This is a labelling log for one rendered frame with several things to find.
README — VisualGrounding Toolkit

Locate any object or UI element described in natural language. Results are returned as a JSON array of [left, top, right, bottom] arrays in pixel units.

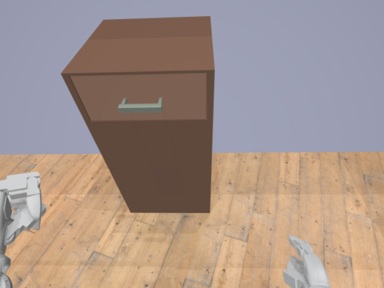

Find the handle
[[118, 98, 163, 113]]

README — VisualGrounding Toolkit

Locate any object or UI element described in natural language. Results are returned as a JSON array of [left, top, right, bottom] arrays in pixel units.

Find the robot left hand
[[0, 172, 46, 255]]

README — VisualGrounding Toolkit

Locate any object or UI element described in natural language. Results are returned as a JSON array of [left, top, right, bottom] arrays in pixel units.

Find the drawer
[[70, 73, 206, 121]]

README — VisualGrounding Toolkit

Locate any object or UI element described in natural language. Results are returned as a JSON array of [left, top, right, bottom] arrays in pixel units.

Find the robot left forearm
[[0, 254, 13, 288]]

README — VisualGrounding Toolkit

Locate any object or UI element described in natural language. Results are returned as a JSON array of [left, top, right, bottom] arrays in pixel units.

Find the cabinet
[[61, 16, 215, 213]]

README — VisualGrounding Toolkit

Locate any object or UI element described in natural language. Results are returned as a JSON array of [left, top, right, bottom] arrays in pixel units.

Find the robot right hand
[[283, 235, 331, 288]]

